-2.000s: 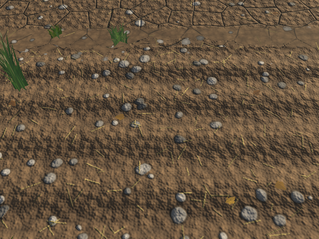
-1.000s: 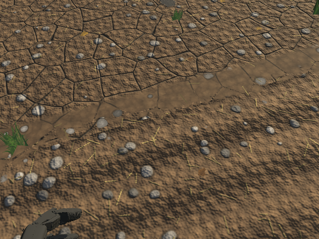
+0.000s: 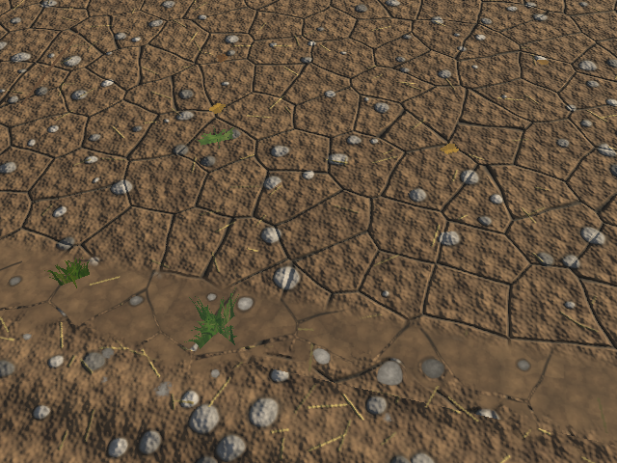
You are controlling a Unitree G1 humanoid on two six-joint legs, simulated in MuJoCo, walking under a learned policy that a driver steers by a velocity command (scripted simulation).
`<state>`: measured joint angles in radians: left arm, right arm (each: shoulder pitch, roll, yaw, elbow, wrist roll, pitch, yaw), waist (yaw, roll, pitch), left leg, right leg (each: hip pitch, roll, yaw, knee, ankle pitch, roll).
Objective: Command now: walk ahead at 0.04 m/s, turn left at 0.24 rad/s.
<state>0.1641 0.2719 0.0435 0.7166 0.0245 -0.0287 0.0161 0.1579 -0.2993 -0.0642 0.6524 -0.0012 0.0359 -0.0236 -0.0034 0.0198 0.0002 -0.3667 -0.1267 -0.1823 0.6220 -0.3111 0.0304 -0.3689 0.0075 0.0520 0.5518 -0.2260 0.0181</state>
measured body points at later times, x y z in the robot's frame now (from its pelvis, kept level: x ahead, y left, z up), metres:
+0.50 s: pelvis +0.01 +0.01 +0.00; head +0.01 +0.02 +0.45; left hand +0.12 +0.27 -0.12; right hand +0.13 -0.24 -0.11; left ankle -0.01 +0.14 -0.73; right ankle +0.04 -0.13 -0.73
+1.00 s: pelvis +0.06 -0.01 +0.00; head +0.06 -0.03 +0.45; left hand +0.10 +0.26 -0.13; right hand +0.10 -0.28 -0.15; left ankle -0.02 +0.14 -0.72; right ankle +0.05 -0.11 -0.73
